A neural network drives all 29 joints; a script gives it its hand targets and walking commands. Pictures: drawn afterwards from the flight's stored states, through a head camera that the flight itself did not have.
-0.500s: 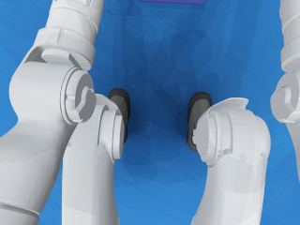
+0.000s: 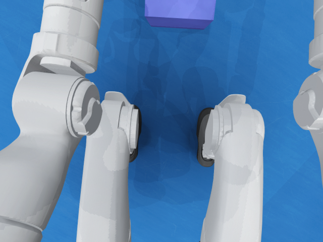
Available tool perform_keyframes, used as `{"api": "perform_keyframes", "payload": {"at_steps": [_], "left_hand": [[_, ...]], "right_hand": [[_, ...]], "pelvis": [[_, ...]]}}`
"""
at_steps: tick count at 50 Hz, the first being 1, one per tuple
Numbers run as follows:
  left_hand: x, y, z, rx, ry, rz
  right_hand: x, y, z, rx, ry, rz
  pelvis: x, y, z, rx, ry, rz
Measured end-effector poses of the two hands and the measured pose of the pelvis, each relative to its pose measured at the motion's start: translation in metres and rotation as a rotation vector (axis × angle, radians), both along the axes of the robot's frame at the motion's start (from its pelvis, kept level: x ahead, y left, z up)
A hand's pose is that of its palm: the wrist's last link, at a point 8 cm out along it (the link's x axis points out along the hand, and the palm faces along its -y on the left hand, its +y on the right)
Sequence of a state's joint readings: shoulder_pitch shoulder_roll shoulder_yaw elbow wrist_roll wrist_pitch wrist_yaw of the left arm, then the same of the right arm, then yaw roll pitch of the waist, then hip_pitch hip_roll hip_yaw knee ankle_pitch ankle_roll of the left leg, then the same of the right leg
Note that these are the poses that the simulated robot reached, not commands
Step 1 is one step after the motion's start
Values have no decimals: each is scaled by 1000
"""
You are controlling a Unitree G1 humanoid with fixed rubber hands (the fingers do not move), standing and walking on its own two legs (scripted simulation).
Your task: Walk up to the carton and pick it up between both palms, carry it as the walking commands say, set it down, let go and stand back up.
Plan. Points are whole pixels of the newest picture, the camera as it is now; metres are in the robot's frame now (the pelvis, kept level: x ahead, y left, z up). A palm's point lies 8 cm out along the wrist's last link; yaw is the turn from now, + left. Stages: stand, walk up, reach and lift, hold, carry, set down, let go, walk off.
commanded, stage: set down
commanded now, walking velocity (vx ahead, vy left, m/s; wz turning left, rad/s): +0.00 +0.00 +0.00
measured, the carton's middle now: out of the picture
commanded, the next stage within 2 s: let go in 0.92 s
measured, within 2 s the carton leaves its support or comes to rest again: neither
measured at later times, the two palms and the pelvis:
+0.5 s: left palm out of the picture +0.58 +0.11 +0.03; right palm out of the picture +0.59 -0.22 +0.04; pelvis -0.01 +0.01 +0.12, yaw -1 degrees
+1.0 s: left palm out of the picture +0.57 +0.11 +0.12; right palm out of the picture +0.57 -0.23 +0.14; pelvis +0.00 +0.00 +0.23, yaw -3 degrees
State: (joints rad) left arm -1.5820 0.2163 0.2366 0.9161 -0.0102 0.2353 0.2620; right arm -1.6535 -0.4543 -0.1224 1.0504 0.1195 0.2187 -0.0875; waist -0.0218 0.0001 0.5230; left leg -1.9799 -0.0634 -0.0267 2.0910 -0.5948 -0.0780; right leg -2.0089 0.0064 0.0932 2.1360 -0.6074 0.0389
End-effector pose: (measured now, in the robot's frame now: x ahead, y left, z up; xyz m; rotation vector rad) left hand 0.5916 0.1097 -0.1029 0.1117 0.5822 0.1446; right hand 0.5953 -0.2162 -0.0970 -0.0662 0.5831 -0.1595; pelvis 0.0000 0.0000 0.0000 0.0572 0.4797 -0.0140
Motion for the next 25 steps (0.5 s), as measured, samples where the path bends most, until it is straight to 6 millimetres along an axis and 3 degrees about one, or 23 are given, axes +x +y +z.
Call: {"api": "perform_keyframes", "payload": {"at_steps": [13,25], "left_hand": [[-7,3,62,3,-3,8],[-8,3,128,-9,-1,16]], "right_hand": [[-6,-1,62,-8,13,0],[-8,-4,134,-5,10,14]], "pelvis": [[-7,2,55,-3,3,-5],[-9,6,119,-8,9,-21]]}}
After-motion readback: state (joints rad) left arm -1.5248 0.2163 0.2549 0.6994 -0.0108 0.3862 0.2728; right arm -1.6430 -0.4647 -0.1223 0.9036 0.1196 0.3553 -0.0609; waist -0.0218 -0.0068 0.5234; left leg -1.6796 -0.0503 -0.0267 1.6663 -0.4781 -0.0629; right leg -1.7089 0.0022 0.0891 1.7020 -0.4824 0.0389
